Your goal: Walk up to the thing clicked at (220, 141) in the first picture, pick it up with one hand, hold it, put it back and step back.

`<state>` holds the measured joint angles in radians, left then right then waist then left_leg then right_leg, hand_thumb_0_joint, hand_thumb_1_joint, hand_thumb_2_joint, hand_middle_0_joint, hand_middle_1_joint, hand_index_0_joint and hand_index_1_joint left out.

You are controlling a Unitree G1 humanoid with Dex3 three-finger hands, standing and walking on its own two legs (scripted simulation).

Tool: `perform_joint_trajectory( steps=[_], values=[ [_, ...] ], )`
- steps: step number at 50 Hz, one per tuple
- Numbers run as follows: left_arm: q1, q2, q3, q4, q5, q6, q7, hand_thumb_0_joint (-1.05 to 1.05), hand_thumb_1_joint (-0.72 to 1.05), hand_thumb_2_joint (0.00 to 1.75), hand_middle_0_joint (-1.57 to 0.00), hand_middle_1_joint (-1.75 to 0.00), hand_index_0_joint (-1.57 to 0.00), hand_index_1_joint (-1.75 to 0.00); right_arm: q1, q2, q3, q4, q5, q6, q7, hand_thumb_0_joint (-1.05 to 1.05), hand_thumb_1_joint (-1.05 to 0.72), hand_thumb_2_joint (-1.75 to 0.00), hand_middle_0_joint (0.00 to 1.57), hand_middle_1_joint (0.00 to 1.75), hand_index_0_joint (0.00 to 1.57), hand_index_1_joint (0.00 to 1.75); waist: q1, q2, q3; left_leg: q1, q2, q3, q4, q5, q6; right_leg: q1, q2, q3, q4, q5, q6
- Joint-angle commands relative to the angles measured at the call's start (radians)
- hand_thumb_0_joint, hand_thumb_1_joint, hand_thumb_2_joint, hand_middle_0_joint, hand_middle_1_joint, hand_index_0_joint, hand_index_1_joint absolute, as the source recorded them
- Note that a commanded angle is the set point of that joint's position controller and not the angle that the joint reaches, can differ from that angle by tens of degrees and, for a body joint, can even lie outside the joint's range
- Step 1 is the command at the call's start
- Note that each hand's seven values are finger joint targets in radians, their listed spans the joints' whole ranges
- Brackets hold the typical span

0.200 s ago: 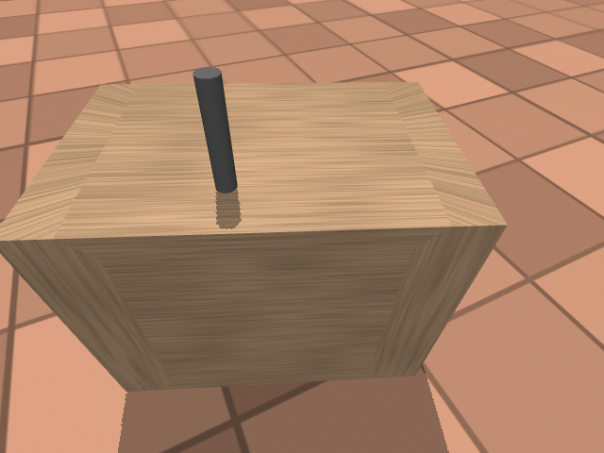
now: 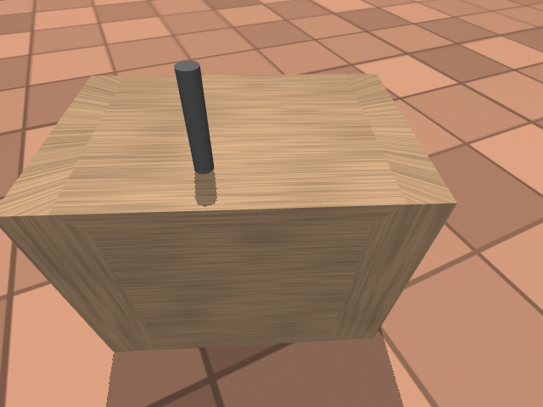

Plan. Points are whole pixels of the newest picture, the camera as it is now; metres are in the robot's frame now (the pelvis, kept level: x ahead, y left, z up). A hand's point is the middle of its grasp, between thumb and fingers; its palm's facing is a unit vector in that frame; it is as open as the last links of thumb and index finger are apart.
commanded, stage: stand
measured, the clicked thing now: (196, 123) +0.65 +0.18 +0.09
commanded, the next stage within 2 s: walk up in 0.92 s
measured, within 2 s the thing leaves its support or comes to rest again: neither
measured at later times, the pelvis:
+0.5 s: pelvis +0.01 +0.00 +0.00, yaw +0 degrees
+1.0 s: pelvis +0.01 +0.00 +0.00, yaw +2 degrees
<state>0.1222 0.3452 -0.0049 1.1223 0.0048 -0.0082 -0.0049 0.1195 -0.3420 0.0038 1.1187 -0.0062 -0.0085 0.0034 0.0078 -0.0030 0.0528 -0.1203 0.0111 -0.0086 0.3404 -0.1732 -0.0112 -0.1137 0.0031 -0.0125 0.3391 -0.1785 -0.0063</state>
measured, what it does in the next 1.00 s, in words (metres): stands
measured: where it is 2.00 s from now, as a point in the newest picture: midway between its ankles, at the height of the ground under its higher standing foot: outside the picture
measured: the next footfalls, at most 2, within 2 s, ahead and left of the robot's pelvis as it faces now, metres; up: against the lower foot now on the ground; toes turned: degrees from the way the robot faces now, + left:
right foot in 1.68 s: +0.09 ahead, -0.13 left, +0.00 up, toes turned +12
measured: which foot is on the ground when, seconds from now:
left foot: down 0.00-1.00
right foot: down 0.00-1.00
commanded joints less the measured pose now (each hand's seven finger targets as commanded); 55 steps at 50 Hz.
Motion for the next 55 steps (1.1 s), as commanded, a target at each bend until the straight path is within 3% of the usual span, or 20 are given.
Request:
perform_joint_trajectory(
  steps=[1,8,18,26,45,46,50,55],
  values=[
    [-0.041,0.213,0.042,-0.058,0.004,-0.026,0.011,0.0,0.9,0.9,-0.2,-0.3,-0.2,-0.3,-0.051,-0.212,-0.039,-0.06,-0.002,-0.027,-0.011,0.0,-0.9,-0.9,0.2,0.3,0.2,0.3,-0.003,0.015,-0.062,0.002,0.109,-0.095,-0.065,0.06,0.036,-0.007,-0.13,0.11,-0.066,0.058,-0.025],
    [-0.045,0.211,0.04,-0.063,0.004,-0.028,0.014,0.0,0.9,0.9,-0.2,-0.3,-0.2,-0.3,-0.041,-0.215,-0.038,-0.058,-0.001,-0.026,-0.014,0.0,-0.9,-0.9,0.2,0.3,0.2,0.3,-0.008,0.005,-0.09,0.029,0.113,-0.088,-0.046,0.13,0.038,0.01,-0.134,0.104,-0.054,0.14,-0.021],
    [-0.037,0.21,0.039,-0.058,0.004,-0.025,0.013,0.0,0.9,0.9,-0.2,-0.3,-0.2,-0.3,-0.043,-0.212,-0.034,-0.054,-0.002,-0.023,-0.012,0.0,-0.9,-0.9,0.2,0.3,0.2,0.3,-0.003,0.007,-0.049,0.003,0.108,-0.093,-0.066,0.081,0.034,-0.009,-0.129,0.102,-0.07,0.08,-0.019],
    [-0.037,0.213,0.041,-0.064,0.003,-0.028,0.014,0.0,0.9,0.9,-0.2,-0.3,-0.2,-0.3,-0.044,-0.216,-0.037,-0.058,-0.002,-0.025,-0.013,0.0,-0.9,-0.9,0.2,0.3,0.2,0.3,-0.005,0.019,-0.076,0.019,0.111,-0.09,-0.058,0.122,0.036,0.017,-0.134,0.103,-0.066,0.133,-0.019],
    [-0.039,0.213,0.042,-0.062,0.005,-0.023,0.014,0.0,0.9,0.9,-0.2,-0.3,-0.2,-0.3,-0.039,-0.216,-0.035,-0.055,-0.002,-0.025,-0.016,0.0,-0.9,-0.9,0.2,0.3,0.2,0.3,-0.007,0.012,-0.074,0.02,0.112,-0.089,-0.065,0.148,0.034,0.032,-0.136,0.1,-0.061,0.154,-0.02],
    [-0.077,0.251,0.084,-0.083,-0.001,-0.012,0.009,0.0,0.9,0.9,-0.2,-0.3,-0.2,-0.3,-0.002,-0.246,-0.06,-0.076,0.003,-0.022,-0.016,0.0,-0.9,-0.9,0.2,0.3,0.2,0.3,0.003,-0.008,-0.039,-0.065,0.1,-0.13,-0.02,0.248,0.053,0.054,-0.096,0.031,0.022,0.097,-0.02],
    [-0.04,0.224,0.091,-0.101,0.002,0.005,0.008,0.0,0.9,0.9,-0.2,-0.3,-0.2,-0.3,-0.014,-0.259,-0.078,-0.115,-0.002,-0.02,-0.02,0.0,-0.9,-0.9,0.2,0.3,0.2,0.3,0.012,0.033,-0.062,-0.081,0.125,-0.179,0.001,0.223,0.088,0.018,-0.079,0.016,0.06,-0.001,-0.03],
    [-0.044,0.237,0.108,-0.133,0.01,0.013,0.002,0.0,0.9,0.9,-0.2,-0.3,-0.2,-0.3,-0.025,-0.25,-0.084,-0.162,-0.01,-0.016,-0.023,0.0,-0.9,-0.9,0.2,0.3,0.2,0.3,0.019,0.025,-0.077,-0.172,0.066,-0.157,0.093,0.125,0.071,0.046,-0.132,0.06,0.038,-0.058,-0.071]
  ],
)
